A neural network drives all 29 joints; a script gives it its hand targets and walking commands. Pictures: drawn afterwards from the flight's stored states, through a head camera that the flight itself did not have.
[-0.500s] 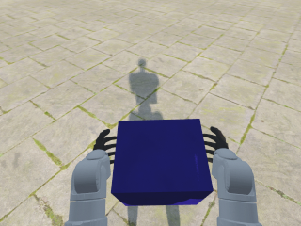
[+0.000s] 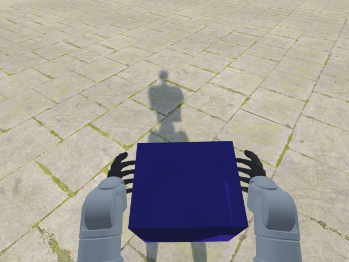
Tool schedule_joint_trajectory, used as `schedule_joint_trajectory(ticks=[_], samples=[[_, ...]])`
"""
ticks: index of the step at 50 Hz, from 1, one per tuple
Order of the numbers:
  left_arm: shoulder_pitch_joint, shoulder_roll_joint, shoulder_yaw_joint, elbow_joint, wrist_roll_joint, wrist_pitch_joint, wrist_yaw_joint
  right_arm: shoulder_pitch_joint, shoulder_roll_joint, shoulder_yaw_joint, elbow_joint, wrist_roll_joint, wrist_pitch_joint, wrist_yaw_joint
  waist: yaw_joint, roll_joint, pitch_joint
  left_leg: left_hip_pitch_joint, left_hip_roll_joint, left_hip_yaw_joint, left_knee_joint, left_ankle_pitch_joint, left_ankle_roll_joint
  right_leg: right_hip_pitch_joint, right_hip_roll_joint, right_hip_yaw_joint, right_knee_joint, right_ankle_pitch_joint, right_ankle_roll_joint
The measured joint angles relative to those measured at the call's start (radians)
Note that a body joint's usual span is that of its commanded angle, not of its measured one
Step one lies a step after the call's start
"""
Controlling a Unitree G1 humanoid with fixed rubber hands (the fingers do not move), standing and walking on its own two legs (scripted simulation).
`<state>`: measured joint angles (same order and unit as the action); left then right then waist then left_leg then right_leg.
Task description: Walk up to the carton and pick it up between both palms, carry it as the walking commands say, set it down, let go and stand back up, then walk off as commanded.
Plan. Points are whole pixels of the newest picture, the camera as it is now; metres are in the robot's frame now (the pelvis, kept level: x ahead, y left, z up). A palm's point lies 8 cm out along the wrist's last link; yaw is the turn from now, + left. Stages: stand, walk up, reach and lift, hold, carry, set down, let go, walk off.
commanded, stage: carry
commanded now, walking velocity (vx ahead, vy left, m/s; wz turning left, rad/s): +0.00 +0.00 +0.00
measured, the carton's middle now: (185, 195) +0.30 +0.00 +0.00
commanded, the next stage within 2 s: none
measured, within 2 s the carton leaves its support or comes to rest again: neither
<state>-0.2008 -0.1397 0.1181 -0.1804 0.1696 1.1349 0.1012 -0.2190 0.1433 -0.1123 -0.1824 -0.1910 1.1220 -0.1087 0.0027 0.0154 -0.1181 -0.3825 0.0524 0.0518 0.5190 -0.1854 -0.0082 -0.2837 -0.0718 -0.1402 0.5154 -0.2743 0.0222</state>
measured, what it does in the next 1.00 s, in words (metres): stands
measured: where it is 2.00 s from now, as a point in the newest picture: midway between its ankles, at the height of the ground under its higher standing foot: outside the picture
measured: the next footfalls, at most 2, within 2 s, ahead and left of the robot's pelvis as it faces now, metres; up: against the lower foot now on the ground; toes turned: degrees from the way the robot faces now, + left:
none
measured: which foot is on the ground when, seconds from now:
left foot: down 0.00-1.00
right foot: down 0.00-1.00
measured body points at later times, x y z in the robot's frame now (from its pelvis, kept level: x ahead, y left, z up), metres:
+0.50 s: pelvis +0.00 +0.00 +0.00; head -0.02 +0.00 +0.45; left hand +0.28 +0.15 +0.07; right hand +0.29 -0.15 +0.08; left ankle +0.05 +0.12 -0.73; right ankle -0.01 -0.13 -0.73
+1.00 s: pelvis +0.00 +0.00 +0.00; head -0.02 +0.00 +0.45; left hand +0.29 +0.16 +0.07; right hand +0.29 -0.15 +0.08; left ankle +0.05 +0.13 -0.73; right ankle -0.01 -0.13 -0.73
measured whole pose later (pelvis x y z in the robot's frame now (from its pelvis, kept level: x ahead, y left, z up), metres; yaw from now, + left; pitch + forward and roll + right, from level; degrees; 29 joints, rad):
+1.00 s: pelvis +0.00 +0.00 +0.00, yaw +0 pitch +3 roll -1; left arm -0.20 -0.14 0.12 -0.16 0.17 1.10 0.10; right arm -0.22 0.14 -0.12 -0.16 -0.19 1.09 -0.10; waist 0.00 0.01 -0.11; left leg -0.39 0.05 0.06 0.52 -0.18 -0.01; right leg -0.29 -0.07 -0.13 0.52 -0.27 0.03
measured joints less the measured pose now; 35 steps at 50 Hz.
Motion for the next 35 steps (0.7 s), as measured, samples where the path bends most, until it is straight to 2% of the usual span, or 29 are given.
schedule_joint_trajectory(ticks=[35], samples=[[-0.002,0.000,0.005,0.013,0.003,-0.026,-0.002,-0.002,0.000,-0.003,0.017,0.001,-0.022,0.003,0.001,-0.002,0.007,-0.006,0.004,0.003,-0.001,0.004,-0.002,-0.010,0.001,0.006,0.003,0.004,0.000]])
